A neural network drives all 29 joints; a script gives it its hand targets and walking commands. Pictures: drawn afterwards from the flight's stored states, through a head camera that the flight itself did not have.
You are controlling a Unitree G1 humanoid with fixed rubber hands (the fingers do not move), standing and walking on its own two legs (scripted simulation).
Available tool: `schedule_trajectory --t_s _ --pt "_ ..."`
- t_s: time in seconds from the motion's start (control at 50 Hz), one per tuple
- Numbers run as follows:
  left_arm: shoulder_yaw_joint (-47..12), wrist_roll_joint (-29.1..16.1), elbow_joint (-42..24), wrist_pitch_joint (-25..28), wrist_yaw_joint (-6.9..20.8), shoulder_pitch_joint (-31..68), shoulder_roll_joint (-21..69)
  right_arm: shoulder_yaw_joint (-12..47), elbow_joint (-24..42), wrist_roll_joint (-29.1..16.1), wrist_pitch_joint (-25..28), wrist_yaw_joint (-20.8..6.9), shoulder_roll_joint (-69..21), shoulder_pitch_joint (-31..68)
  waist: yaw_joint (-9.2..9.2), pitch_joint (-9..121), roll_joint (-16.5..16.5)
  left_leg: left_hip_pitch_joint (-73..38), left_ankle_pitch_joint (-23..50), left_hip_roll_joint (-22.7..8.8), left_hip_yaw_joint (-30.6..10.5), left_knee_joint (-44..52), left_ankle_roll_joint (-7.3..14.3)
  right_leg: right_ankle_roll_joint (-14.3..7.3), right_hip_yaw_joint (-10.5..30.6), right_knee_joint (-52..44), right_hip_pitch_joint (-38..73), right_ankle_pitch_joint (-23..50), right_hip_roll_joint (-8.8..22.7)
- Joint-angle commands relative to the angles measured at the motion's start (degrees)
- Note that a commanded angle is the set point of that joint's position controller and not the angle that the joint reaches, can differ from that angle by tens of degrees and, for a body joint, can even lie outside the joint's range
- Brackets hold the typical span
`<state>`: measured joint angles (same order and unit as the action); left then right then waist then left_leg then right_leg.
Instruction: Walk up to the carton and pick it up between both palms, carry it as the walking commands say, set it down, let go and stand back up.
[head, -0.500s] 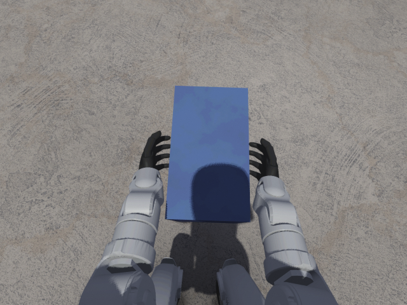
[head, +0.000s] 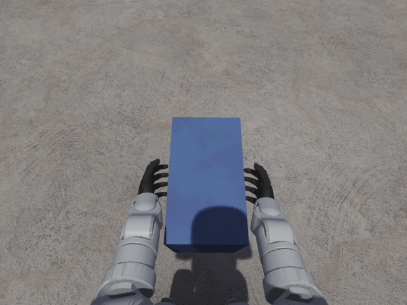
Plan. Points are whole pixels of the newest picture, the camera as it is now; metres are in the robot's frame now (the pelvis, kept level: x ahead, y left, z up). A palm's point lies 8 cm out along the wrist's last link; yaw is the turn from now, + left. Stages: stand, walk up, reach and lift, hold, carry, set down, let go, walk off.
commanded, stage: reach and lift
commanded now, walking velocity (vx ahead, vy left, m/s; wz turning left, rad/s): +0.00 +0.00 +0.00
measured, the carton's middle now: (205, 189) +0.40 -0.01 -0.08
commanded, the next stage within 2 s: hold in 1.98 s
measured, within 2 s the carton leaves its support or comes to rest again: neither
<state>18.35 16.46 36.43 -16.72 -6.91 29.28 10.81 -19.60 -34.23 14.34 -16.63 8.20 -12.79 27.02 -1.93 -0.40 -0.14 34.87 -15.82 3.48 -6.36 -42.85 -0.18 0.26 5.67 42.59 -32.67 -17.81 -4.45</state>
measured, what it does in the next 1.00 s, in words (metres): stands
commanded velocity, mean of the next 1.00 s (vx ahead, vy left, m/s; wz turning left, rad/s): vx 0.00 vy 0.00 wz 0.00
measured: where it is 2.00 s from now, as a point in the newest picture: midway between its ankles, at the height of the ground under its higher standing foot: outside the picture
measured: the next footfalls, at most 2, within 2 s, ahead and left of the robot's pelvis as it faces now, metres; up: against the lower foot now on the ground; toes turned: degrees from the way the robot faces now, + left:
none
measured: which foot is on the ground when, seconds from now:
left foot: down 0.00-1.00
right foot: down 0.00-1.00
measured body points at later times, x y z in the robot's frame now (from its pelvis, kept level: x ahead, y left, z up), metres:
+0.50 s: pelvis +0.01 +0.01 +0.02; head -0.01 +0.01 +0.47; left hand +0.36 +0.11 +0.06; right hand +0.34 -0.13 +0.06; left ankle +0.06 +0.12 -0.71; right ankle +0.04 -0.12 -0.71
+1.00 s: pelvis +0.01 +0.00 +0.03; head -0.04 +0.01 +0.47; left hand +0.34 +0.12 +0.07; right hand +0.34 -0.12 +0.08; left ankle +0.06 +0.12 -0.71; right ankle +0.04 -0.12 -0.71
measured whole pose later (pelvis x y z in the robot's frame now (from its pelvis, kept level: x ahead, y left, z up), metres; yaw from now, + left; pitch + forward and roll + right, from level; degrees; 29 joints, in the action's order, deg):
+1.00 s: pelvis +0.01 +0.00 +0.03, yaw +0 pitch -9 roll +0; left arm 17.5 18.4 29.9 -40.2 -6.0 26.8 11.5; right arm -17.2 -30.1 19.2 -41.4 7.2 -13.5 28.9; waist -1.2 -1.7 -0.4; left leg 7.5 -12.6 3.2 -5.9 -28.9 0.3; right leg 0.0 7.0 29.1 -5.7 -14.6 -3.2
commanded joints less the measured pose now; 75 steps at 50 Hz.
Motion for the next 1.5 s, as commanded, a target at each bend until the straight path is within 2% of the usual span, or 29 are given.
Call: schedule_trajectory --t_s 0.0,0.22,0.38,0.44,0.58,0.68,0.8,0.94,1.14,1.24,1.4,1.48 --pt "-28.9 -6.5 5.2 -1.4 13.9 28.7 65.3 30.2 -0.4 -7.2 -0.9 -15.0 -62.7 35.2 -0.88 27.2 2.0 -22.8 5.5 1.8 -0.7 8.4 1.6 -0.5 0.2 -9.5 10.3 6.9 -1.3" --pt "-30.7 -10.0 1.3 -7.5 14.4 30.4 67.1 33.1 2.9 -10.3 -7.6 -16.0 -64.3 37.2 0.06 23.7 -0.5 -29.0 7.5 1.1 -0.9 12.6 1.7 -0.8 0.0 -12.6 16.4 8.6 -0.9" --pt "-28.2 -10.7 1.3 -13.6 14.7 30.3 66.2 29.3 1.8 -10.6 -13.5 -15.9 -62.5 37.3 -0.08 16.7 0.7 -31.8 5.8 0.2 -0.4 15.7 1.1 -1.5 0.2 -16.1 18.9 6.7 0.2" --pt "-28.2 -11.4 -0.1 -15.6 14.9 30.9 65.8 28.5 2.3 -10.9 -15.4 -15.7 -62.3 37.3 -0.37 15.9 1.3 -32.9 7.1 0.2 -0.1 16.4 0.8 -1.4 0.1 -17.0 20.7 8.5 0.4" --pt "-30.9 -14.7 -6.3 -18.7 15.1 30.5 66.3 32.0 7.8 -13.9 -19.1 -15.1 -64.2 37.4 0.14 19.1 0.2 -35.9 13.9 0.4 0.1 16.8 0.4 -0.6 0.4 -18.4 26.3 15.5 0.4" --pt "-28.3 -13.9 -5.8 -20.5 15.2 29.5 64.0 29.9 6.0 -12.4 -21.4 -15.0 -63.1 35.1 0.07 14.1 -0.9 -34.9 10.6 0.5 0.7 18.2 0.5 -0.4 0.4 -20.0 25.9 13.2 0.9" --pt "-27.1 -13.4 -7.1 -21.1 15.4 32.2 63.0 27.7 3.6 -11.4 -22.0 -15.4 -64.0 34.8 0.78 12.1 0.3 -34.0 7.9 0.7 1.4 18.9 0.3 -0.6 0.6 -20.5 25.1 10.5 1.2" --pt "-28.3 -14.2 -7.9 -20.4 15.2 37.0 64.4 27.6 3.7 -11.8 -20.7 -15.6 -64.9 38.6 0.45 15.5 1.2 -33.5 6.3 0.6 1.3 18.1 0.0 -0.8 0.6 -19.4 24.0 8.1 1.1" --pt "-26.1 -13.2 -3.6 -19.7 15.3 37.1 65.4 26.4 2.1 -10.7 -20.3 -16.1 -64.0 40.9 0.29 16.5 -0.8 -33.5 3.9 0.0 0.8 18.1 0.4 -1.0 0.3 -19.0 22.9 5.1 1.0" --pt "-25.6 -12.8 -4.1 -19.8 15.1 36.1 65.8 25.6 1.0 -10.4 -20.5 -16.6 -64.2 39.2 0.74 16.6 -0.1 -34.5 7.2 -0.1 0.8 18.1 0.1 -1.1 0.3 -18.8 23.4 7.5 0.8" --pt "-28.8 -13.9 -8.2 -20.8 14.7 31.6 66.5 27.8 4.0 -11.4 -20.9 -17.0 -63.8 34.6 0.89 17.2 2.2 -36.9 14.6 -0.2 0.5 18.0 -0.7 -1.2 0.6 -18.9 25.0 12.4 0.4" --pt "-30.3 -14.4 -10.2 -21.2 14.7 30.5 66.0 28.6 5.0 -11.6 -21.2 -17.1 -63.7 32.5 0.61 16.2 1.6 -36.9 14.5 -0.3 0.4 18.3 -0.8 -1.1 0.8 -19.3 25.3 12.5 0.5"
